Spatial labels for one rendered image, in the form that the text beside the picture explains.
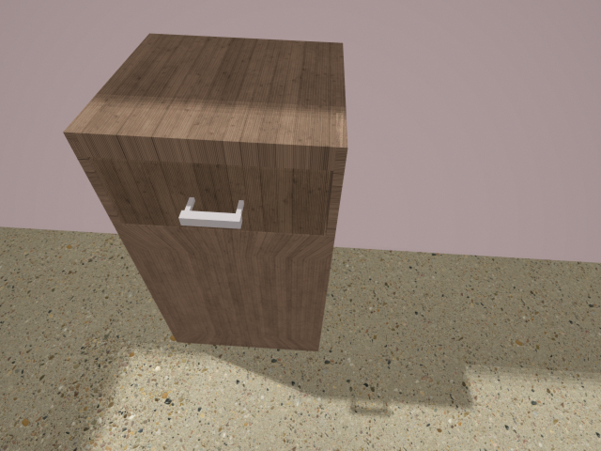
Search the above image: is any drawer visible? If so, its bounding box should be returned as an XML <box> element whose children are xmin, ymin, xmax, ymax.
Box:
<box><xmin>90</xmin><ymin>157</ymin><xmax>331</xmax><ymax>235</ymax></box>

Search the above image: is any handle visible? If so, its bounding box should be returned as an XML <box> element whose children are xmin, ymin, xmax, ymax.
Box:
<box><xmin>178</xmin><ymin>197</ymin><xmax>244</xmax><ymax>229</ymax></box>

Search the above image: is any cabinet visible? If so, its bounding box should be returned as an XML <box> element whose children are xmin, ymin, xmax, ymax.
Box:
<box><xmin>63</xmin><ymin>34</ymin><xmax>347</xmax><ymax>351</ymax></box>

